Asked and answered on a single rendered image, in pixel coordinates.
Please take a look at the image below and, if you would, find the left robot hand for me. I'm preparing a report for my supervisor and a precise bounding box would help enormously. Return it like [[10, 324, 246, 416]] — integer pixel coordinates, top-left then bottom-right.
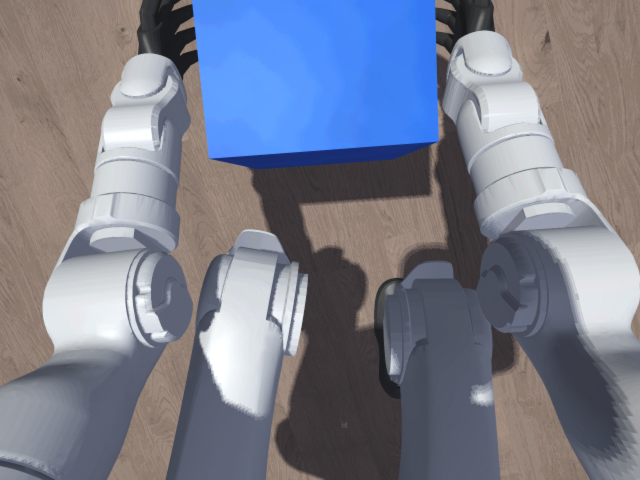
[[137, 0, 198, 80]]

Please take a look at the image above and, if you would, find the carton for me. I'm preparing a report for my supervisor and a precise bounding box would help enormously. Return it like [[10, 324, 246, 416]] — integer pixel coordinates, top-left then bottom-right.
[[192, 0, 439, 169]]

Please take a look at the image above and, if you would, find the robot left upper arm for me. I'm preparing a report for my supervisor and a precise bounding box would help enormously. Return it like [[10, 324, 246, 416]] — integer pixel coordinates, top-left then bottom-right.
[[0, 247, 193, 480]]

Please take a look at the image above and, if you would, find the left robot forearm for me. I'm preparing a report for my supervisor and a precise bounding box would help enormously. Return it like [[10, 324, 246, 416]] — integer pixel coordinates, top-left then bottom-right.
[[42, 53, 191, 334]]

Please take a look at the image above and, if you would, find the right robot forearm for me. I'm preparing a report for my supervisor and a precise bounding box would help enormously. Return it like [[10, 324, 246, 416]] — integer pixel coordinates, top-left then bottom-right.
[[442, 30, 640, 307]]

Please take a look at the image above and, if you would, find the right robot hand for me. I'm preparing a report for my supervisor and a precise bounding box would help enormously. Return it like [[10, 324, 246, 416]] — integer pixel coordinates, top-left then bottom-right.
[[435, 0, 495, 54]]

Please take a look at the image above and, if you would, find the robot left thigh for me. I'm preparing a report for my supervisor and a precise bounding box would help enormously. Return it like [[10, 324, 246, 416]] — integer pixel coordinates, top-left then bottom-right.
[[166, 247, 308, 480]]

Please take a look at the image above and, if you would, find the left robot shin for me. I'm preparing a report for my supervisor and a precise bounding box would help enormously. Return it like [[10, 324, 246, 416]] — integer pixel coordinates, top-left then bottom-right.
[[195, 229, 291, 333]]

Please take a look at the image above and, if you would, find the robot right upper arm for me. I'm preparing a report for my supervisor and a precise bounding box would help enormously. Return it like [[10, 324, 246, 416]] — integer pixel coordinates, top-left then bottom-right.
[[476, 226, 640, 480]]

